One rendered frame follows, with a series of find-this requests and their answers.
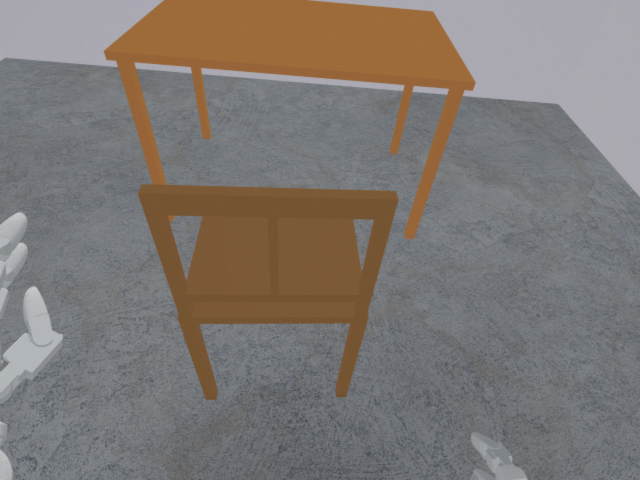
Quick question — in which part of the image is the table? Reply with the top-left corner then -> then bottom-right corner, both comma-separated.
104,0 -> 476,239

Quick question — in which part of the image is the robot right hand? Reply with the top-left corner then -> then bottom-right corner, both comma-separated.
470,432 -> 528,480

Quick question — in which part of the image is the robot left hand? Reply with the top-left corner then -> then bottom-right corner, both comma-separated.
0,212 -> 63,404

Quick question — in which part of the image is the chair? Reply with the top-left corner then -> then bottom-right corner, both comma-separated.
138,184 -> 399,400

